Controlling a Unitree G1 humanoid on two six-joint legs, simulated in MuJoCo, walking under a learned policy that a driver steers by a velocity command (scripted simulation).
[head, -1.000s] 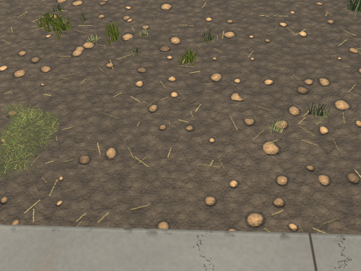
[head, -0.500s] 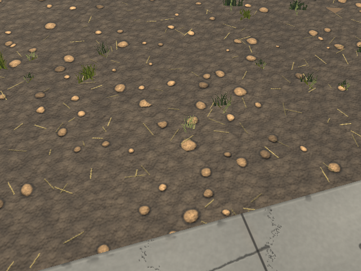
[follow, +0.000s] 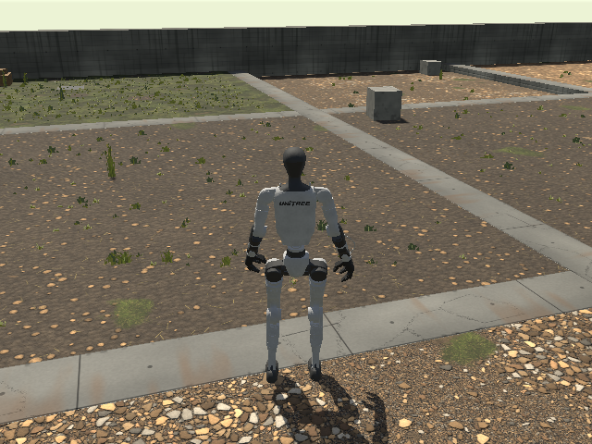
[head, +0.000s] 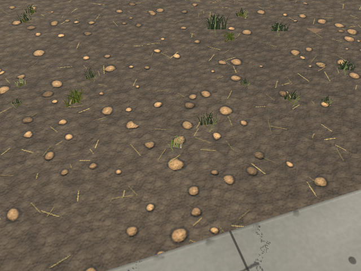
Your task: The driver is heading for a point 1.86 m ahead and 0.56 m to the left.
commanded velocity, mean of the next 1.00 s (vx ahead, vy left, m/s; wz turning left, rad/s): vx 0.00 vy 0.00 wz -0.01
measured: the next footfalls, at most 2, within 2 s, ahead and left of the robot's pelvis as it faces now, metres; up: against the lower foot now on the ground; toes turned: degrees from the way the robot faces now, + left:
left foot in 1.64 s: +0.44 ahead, +0.13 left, +0.00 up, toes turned +3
